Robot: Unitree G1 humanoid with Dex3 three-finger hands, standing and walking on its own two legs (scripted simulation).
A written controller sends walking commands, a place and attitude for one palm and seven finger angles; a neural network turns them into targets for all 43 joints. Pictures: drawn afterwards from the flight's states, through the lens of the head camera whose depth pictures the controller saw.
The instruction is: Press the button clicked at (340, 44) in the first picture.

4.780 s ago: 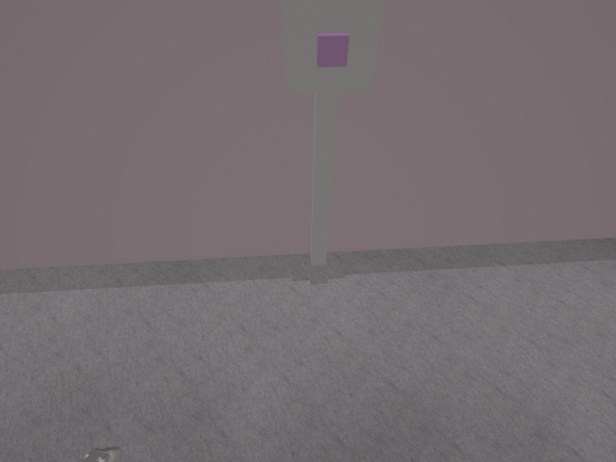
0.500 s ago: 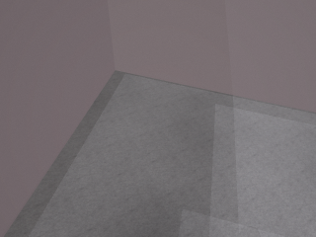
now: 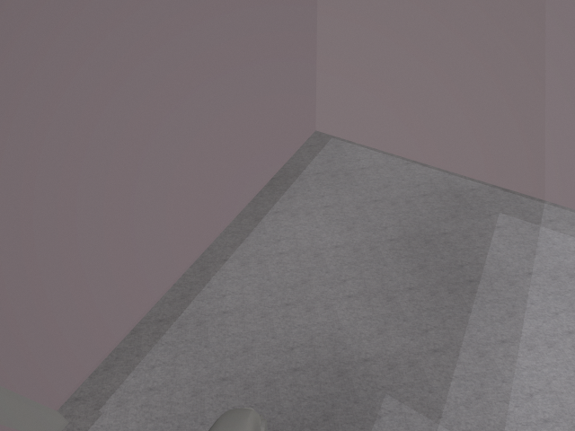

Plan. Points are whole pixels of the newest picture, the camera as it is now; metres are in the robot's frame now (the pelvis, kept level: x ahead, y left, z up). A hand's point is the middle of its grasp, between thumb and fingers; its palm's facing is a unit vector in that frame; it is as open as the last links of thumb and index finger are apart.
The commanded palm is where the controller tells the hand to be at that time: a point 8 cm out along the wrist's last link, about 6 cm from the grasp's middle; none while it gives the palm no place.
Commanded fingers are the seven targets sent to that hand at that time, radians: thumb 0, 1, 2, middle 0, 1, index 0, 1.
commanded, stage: turn to face it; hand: left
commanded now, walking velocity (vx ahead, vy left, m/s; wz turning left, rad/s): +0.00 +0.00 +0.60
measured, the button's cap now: out of the picture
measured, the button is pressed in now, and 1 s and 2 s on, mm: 0 0 0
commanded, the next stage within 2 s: take the last steps up to it in 1.58 s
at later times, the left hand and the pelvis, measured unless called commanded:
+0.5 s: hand out of the picture -0.02 +0.27 -0.16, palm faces +0.35 -0.90 -0.28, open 7.4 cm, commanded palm none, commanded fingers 0.00 0.90 0.90 -0.20 -0.30 -0.20 -0.30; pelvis -0.02 +0.04 +0.00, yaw +18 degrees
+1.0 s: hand out of the picture -0.08 +0.22 -0.17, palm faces +0.61 -0.75 -0.25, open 7.4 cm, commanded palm none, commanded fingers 0.00 0.90 0.90 -0.20 -0.30 -0.20 -0.30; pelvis -0.01 +0.02 -0.01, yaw +38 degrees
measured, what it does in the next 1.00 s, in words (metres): steps on the spot, turning left: left foot, then right foot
